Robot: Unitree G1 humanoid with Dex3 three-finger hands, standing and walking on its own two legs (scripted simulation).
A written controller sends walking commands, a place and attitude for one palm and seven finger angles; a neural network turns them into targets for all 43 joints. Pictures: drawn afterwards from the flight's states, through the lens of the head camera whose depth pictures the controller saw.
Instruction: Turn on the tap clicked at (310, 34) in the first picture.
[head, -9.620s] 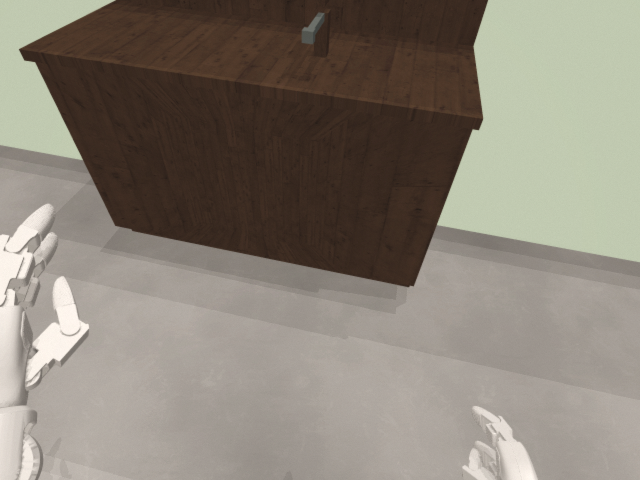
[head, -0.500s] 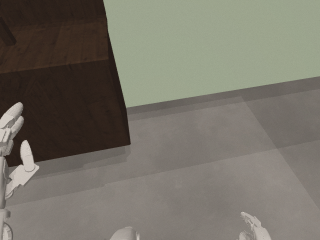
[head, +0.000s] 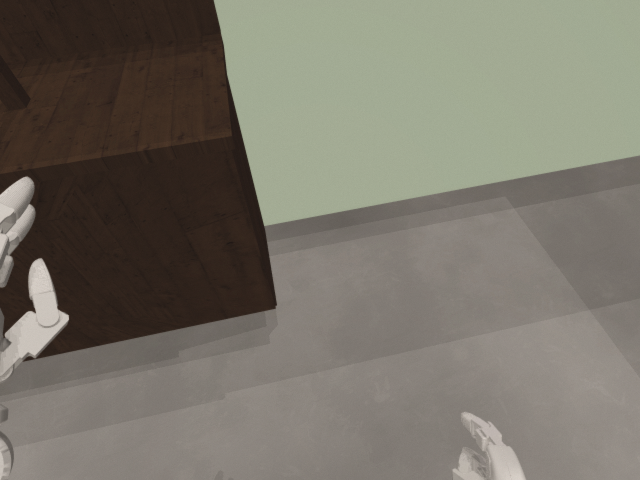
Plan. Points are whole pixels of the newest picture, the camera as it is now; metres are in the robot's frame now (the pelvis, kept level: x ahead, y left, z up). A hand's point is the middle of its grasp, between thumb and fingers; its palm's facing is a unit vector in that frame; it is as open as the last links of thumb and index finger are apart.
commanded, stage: take the last steps up to it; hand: left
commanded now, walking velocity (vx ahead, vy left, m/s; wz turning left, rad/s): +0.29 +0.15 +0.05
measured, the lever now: out of the picture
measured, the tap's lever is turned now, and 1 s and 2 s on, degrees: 0 0 0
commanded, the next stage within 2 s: come to a stop and stand still in 0.68 s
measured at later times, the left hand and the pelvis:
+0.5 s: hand (45, 208) +0.34 +0.31 +0.19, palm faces +0.36 -0.82 -0.45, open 7.4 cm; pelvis +0.11 +0.08 +0.01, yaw -1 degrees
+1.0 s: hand (22, 169) +0.41 +0.38 +0.18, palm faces +0.38 -0.81 -0.44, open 7.4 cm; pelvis +0.18 +0.14 +0.00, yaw +0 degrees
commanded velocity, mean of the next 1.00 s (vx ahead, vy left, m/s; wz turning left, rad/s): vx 0.12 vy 0.07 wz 0.03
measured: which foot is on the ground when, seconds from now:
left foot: up 0.00-0.28, down 0.30-0.60, up 0.62-0.90, down 0.92-1.00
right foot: down 0.00-0.30, up 0.32-0.56, down 0.58-0.92, up 0.94-1.00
